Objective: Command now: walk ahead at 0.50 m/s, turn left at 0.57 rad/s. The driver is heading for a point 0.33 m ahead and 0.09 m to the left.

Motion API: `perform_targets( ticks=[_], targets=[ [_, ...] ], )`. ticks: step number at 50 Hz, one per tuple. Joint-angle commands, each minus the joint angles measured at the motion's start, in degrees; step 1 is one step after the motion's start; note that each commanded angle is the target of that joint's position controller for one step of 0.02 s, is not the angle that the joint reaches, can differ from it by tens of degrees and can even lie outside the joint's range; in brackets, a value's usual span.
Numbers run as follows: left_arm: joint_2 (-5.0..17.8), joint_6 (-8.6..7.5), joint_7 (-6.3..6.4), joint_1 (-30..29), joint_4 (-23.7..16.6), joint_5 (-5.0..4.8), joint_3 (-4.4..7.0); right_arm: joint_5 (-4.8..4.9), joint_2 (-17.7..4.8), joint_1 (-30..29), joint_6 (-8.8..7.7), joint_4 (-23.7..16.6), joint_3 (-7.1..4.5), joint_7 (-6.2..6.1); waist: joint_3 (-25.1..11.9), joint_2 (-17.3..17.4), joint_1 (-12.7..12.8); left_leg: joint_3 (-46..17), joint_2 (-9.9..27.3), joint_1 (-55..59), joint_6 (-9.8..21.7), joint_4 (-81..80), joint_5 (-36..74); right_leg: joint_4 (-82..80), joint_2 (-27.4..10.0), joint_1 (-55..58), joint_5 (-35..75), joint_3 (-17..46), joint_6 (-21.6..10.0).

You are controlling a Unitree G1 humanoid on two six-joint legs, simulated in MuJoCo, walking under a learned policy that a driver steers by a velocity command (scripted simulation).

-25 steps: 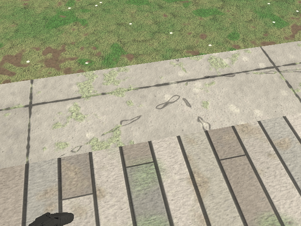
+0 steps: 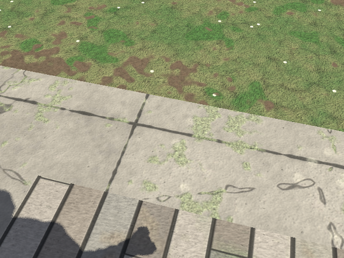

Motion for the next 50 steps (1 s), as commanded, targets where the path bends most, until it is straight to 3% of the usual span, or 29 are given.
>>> perform_targets(
  ticks=[1, 2, 3, 4, 5, 6, 7, 8, 10, 12, 15, 20, 23, 25, 26, 27, 28, 29, 30, 32, 33, 36, 38, 39, 40, 41, 43, 46, 50],
  targets=[
    [12.47, 0.69, 0.46, -2.05, -3.21, -1.06, 2.80, 0.04, -5.92, -0.45, -0.43, -5.00, -1.90, 0.57, -0.52, -6.93, -4.44, 4.65, -4.51, 5.24, 3.09, -1.09, -7.28, 7.09, -16.41, 0.95, 52.49, 3.24, -8.16],
    [12.92, 1.20, 0.51, -3.04, -3.50, -1.36, 2.87, 0.25, -7.98, 6.34, -0.33, -3.45, -3.18, 0.43, -4.13, -6.76, -8.59, 6.08, -7.26, 14.15, 4.79, -3.21, -7.25, 16.70, -15.21, -0.53, 58.36, 1.96, -7.17],
    [11.87, 1.27, 0.60, -3.11, -3.79, -1.18, 2.37, 0.39, -11.70, 16.30, -0.09, -0.60, -5.30, -0.38, -9.27, -4.81, -13.46, 4.72, -9.20, 29.89, 7.08, -6.57, -3.87, 30.37, -12.85, -8.11, 53.07, 0.88, -4.90],
    [6.28, 0.69, 0.49, -1.42, -5.84, 1.29, 0.69, 0.53, -17.94, 21.33, 0.38, 0.76, -6.96, -1.68, -12.97, 7.19, -12.43, -16.09, 3.00, 46.64, 12.17, -8.35, -5.17, 50.61, -7.72, -28.08, 18.07, 0.85, -1.65],
    [2.53, -1.66, -0.17, 0.10, -8.65, 1.06, -0.96, 0.16, -20.05, 18.50, -0.75, -1.66, -6.41, -1.22, -21.22, 13.06, -7.86, -48.34, 13.51, 57.64, 22.21, -18.88, -16.05, 64.79, 3.01, -45.06, -15.45, 14.01, 0.09],
    [7.61, -3.51, -0.89, -7.25, -9.91, -1.39, 0.12, -0.25, -14.56, 18.80, -1.66, -1.82, -4.70, -0.61, -18.73, 4.95, -11.49, -45.72, 13.18, 56.73, 19.05, -22.91, -15.79, 66.95, 0.24, -51.59, -12.27, 20.96, -1.28],
    [7.79, -4.49, -1.15, -9.42, -10.75, -2.28, 0.09, -0.37, -12.28, 16.96, -2.40, -1.49, -4.02, -0.57, -12.04, 3.82, -10.41, -37.18, 11.36, 50.36, 16.92, -22.56, -11.88, 63.83, -2.04, -53.49, -7.26, 20.22, -2.79],
    [7.38, -4.68, -0.61, -8.53, -9.45, -1.17, 0.13, -0.44, -10.32, 11.95, -2.71, -2.26, -3.36, -0.66, -7.79, -0.87, -7.30, -29.62, 9.09, 41.27, 14.68, -21.94, -1.78, 58.92, -4.65, -49.73, -2.97, 20.10, -2.80],
    [8.61, -3.02, -0.29, -5.68, -7.80, 0.38, 0.98, -1.62, -7.36, 6.14, -2.76, -4.06, -2.21, -1.24, -5.46, 0.59, -3.47, -20.05, 6.32, 29.29, 12.72, -21.90, 18.67, 53.57, -7.14, -40.65, -0.10, 19.93, -1.70],
    [6.80, -1.39, -0.14, -4.26, -7.53, 0.96, 0.78, -1.70, -8.57, 6.39, -2.99, -3.54, -2.40, -1.77, -5.87, -0.11, -2.33, -15.03, 5.15, 24.75, 12.88, -22.23, 30.98, 50.02, -6.29, -37.17, 1.66, 18.46, -0.06],
    [4.62, -0.43, 0.07, -7.40, -8.73, 1.34, -0.02, -1.35, -9.43, 7.70, -2.67, -2.25, -2.46, -2.99, -5.52, 1.11, -2.88, -9.24, 2.51, 23.30, 11.14, -22.26, 35.85, 39.69, -4.71, -37.15, 10.27, 17.18, 1.19],
    [4.14, -0.95, -1.37, -14.11, -10.14, 0.77, -0.81, -1.36, -8.84, 10.16, -1.46, -0.02, -1.84, -3.94, -6.29, 3.02, -6.71, -7.77, 1.63, 26.44, 7.79, -21.05, 27.29, 22.00, -1.81, -32.15, 25.88, 16.80, 0.29],
    [5.65, -1.29, -2.00, -14.69, -10.34, 1.28, -0.46, -1.57, -7.96, 9.85, -1.20, 1.34, -1.30, -3.81, -5.17, 3.55, -6.55, -10.96, 4.03, 30.21, 7.77, -17.26, 25.72, 18.14, -1.39, -32.42, 21.13, 17.69, -1.52],
    [6.55, -1.76, -2.18, -11.56, -9.32, 1.89, -0.05, -1.17, -7.39, 8.78, -0.94, 1.97, -0.97, -3.88, -5.44, 3.19, -4.26, -12.20, 3.50, 31.51, 6.21, -12.07, 24.71, 12.63, -0.60, -28.43, 21.75, 17.06, -3.56],
    [7.85, -2.08, -2.00, -9.29, -8.60, 2.47, 0.26, -1.30, -7.07, 9.71, -0.99, 2.25, -0.81, -3.90, -6.81, 1.23, -3.37, -11.20, 0.64, 30.39, 3.96, -8.06, 23.24, 9.27, -1.82, -21.95, 36.52, 18.07, -5.05],
    [10.95, -2.23, -1.65, -8.91, -8.93, 3.35, 0.65, -2.46, -6.03, 13.64, -1.48, 1.96, -0.52, -3.80, -11.16, -3.89, -6.09, -9.96, -3.79, 25.26, 1.40, -2.35, 13.22, 13.52, -7.87, -11.24, 57.65, 23.33, -8.37],
    [8.58, -1.51, -1.31, -7.24, -8.52, 3.52, -0.09, -2.20, -4.10, 19.16, -1.57, 3.67, 0.20, -3.94, -17.41, -10.13, -6.44, -8.95, -6.76, 18.03, -2.07, 5.94, -4.80, 15.81, -15.24, -0.81, 64.77, 30.43, -16.63],
    [4.15, -0.53, -1.29, -5.49, -7.57, 2.33, -1.15, -1.78, -5.59, 16.81, -0.92, 3.84, 0.12, -3.91, -19.25, -13.68, -3.99, -7.89, -7.78, 14.93, -4.32, 11.99, -27.32, 12.85, -19.14, -0.43, 60.12, 36.41, -20.65],
    [2.78, 0.09, -1.53, -5.61, -7.01, 1.53, -2.00, -1.04, -7.44, 13.33, 0.25, 2.70, -0.36, -3.92, -16.58, -12.09, -3.24, -8.79, -6.77, 11.64, -5.28, 15.75, -36.81, 9.66, -19.66, -3.12, 47.89, 39.28, -20.57],
    [5.13, 0.99, -1.59, -9.86, -7.33, 1.31, -1.70, -0.71, -7.39, 10.67, 2.95, 2.89, -0.80, -4.42, -10.13, -7.75, -4.27, -8.37, -4.30, 10.42, -6.29, 17.51, -33.56, 4.81, -17.43, -12.10, 24.15, 37.72, -17.08],
    [6.05, 1.33, -1.40, -13.04, -7.86, 1.54, -1.45, -0.83, -6.92, 10.82, 3.82, 3.29, -0.83, -4.63, -7.97, -8.70, -5.47, -7.85, -3.12, 12.32, -6.37, 13.32, -30.21, 2.80, -15.59, -16.76, 15.91, 35.54, -14.96],
    [5.68, 2.87, -0.77, -16.78, -7.80, 1.55, -1.27, -1.27, -3.88, 14.08, 3.79, 6.70, -0.29, -4.70, -6.88, -10.50, -7.46, -3.60, -4.40, 24.14, -5.42, -2.91, -15.49, 1.31, -9.35, -25.11, 5.66, 27.02, -10.93],
    [4.44, 3.09, -0.51, -14.63, -6.45, 0.79, -1.63, -2.18, -3.92, 14.76, 3.51, 8.25, -0.45, -4.24, -7.41, -8.99, -7.49, -1.94, -5.38, 29.51, -3.70, -10.32, -7.23, 2.08, -7.10, -26.87, -3.13, 23.91, -7.95],
    [3.49, 2.93, -0.62, -13.32, -5.75, 0.94, -2.01, -2.89, -5.44, 13.03, 3.45, 7.45, -0.55, -4.27, -5.85, -6.40, -6.43, -5.33, -2.38, 28.71, -2.19, -12.68, -7.34, 3.14, -5.85, -27.85, -7.62, 22.80, -5.34],
    [4.16, 2.81, -0.75, -12.48, -5.69, 1.30, -1.75, -2.52, -8.14, 11.34, 3.34, 6.89, -0.96, -4.56, -3.41, -2.48, -4.12, -7.92, -0.28, 22.74, -0.41, -14.18, -15.59, 4.67, -3.20, -26.03, -7.61, 20.32, -3.35],
    [3.29, 2.71, -0.62, -13.65, -5.81, 1.57, -1.87, -2.28, -7.08, 10.25, 2.77, 7.65, -0.76, -4.48, -1.89, 1.30, -3.64, -8.06, -0.94, 15.34, 0.11, -16.04, -24.70, 7.18, -1.56, -20.36, -2.14, 17.91, -2.12],
    [2.64, 2.61, -0.11, -13.47, -4.99, 1.42, -1.95, -2.48, -5.05, 7.90, 1.16, 8.00, -0.07, -4.48, -1.35, 2.98, -2.89, -8.04, -1.11, 12.29, -1.47, -18.36, -22.51, 11.06, -1.63, -15.32, 5.96, 17.57, -2.77],
    [3.20, 2.63, 0.19, -11.76, -3.13, 1.15, -1.74, -1.96, -5.38, 9.39, -0.48, 9.34, -0.03, -4.36, -2.33, 1.50, -3.36, -7.05, -1.71, 16.25, -2.49, -16.31, -12.23, 12.77, -1.70, -15.14, 14.78, 17.52, -3.93],
    [3.05, 2.92, 0.04, -11.68, -1.40, 0.76, -1.64, -1.58, -5.12, 11.84, -0.42, 11.27, 0.23, -4.47, -3.06, 0.02, -4.29, -6.18, -2.27, 19.43, -2.14, -14.61, -5.03, 13.82, -1.62, -14.86, 20.58, 17.21, -3.72]
  ],
)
